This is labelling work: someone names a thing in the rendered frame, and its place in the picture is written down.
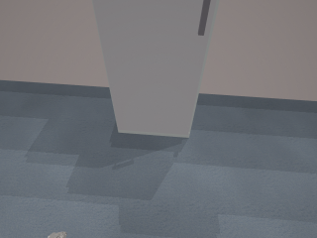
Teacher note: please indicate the fridge door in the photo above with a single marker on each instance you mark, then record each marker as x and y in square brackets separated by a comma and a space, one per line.
[154, 58]

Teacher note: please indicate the handle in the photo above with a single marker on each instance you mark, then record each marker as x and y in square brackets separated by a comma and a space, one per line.
[203, 17]

